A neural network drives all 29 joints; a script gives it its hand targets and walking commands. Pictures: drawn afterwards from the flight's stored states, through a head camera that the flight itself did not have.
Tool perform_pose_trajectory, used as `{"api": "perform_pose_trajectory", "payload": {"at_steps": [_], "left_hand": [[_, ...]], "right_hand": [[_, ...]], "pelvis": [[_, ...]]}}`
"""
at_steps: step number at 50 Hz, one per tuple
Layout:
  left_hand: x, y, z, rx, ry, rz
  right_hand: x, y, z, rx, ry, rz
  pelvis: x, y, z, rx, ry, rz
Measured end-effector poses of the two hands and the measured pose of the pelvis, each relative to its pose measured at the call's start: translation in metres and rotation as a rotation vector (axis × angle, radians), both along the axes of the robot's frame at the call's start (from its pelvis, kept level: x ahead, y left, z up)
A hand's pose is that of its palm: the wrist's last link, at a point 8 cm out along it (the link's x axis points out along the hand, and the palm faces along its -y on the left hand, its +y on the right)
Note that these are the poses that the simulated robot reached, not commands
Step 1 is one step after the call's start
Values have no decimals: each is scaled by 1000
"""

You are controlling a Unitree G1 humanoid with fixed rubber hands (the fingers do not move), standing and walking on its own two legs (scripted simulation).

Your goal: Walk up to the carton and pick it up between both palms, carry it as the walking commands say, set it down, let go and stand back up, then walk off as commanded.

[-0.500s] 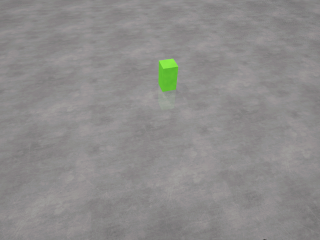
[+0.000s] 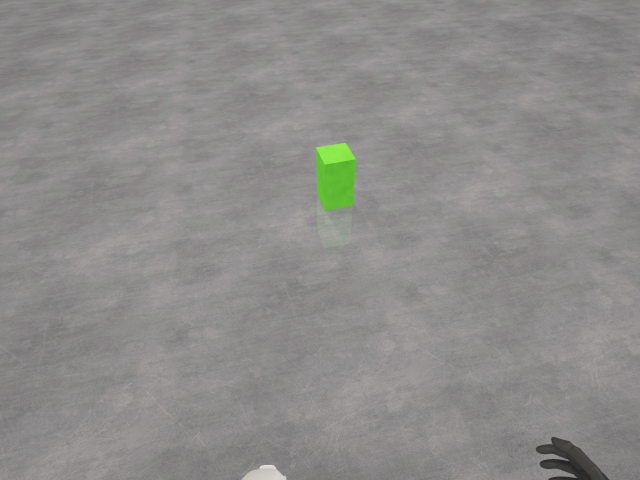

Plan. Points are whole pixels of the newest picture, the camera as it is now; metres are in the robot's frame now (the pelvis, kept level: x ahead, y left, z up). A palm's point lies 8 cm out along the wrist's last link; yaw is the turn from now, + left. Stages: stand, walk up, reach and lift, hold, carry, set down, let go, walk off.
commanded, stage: walk up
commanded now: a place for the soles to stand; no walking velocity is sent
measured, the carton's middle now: (334, 177) +1.57 +0.01 -0.63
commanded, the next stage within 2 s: none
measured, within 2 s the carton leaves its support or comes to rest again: neither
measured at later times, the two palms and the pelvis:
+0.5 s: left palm (175, 311) +0.39 +0.27 -0.06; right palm (605, 446) +0.22 -0.36 -0.09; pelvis +0.21 -0.02 -0.03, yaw -6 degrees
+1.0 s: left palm (172, 276) +0.50 +0.33 -0.10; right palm (505, 240) +0.56 -0.31 -0.04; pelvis +0.43 +0.01 -0.01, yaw -3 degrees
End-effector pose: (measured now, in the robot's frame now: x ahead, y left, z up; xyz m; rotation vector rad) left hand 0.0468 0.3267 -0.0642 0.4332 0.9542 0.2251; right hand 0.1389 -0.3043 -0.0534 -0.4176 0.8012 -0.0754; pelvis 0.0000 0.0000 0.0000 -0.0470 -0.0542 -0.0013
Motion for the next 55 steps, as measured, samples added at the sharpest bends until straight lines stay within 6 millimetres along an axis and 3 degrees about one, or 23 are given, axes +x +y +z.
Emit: {"api": "perform_pose_trajectory", "payload": {"at_steps": [5, 8, 12, 19, 24, 28, 36, 40, 44, 48, 55], "left_hand": [[40, 20, -12, -26, 0, -3], [76, 27, -28, -42, 0, -20], [144, 15, -28, -75, -43, -85], [263, -28, -5, -93, -100, -254], [337, -51, 8, -26, -183, -306], [355, -52, 11, 30, -176, -256], [351, -26, 18, 36, -72, -110], [353, -7, 5, 12, 1, -47], [372, 10, -21, -22, 68, -16], [423, 6, -36, -64, 77, -32], [547, -27, -27, -109, 8, -171]], "right_hand": [[61, 20, 16, -33, -76, 44], [79, 21, 14, -81, -121, 20], [71, 13, 10, -105, -68, -60], [52, -17, -1, -94, 68, -189], [69, -49, -30, -74, 149, -237], [122, -55, -42, -31, 141, -239], [258, -26, -21, 20, 74, -79], [330, -10, -6, 6, 23, -11], [394, 0, 4, -61, -50, 19], [420, -1, 12, -113, -75, -20], [415, -21, 13, -123, 40, -127]], "pelvis": [[45, 17, -7, 19, -6, 4], [67, 26, -20, 45, -12, -2], [94, 23, -18, 68, -27, -30], [149, 8, -9, 80, -28, -83], [198, -18, -24, 66, -25, -95], [229, -24, -25, 33, -20, -84], [297, -20, -3, 13, 3, -44], [337, -10, -3, 10, 9, -27], [379, 6, -16, 38, 4, -25], [412, 9, -18, 49, -3, -36], [472, 0, -7, 54, -5, -77]]}}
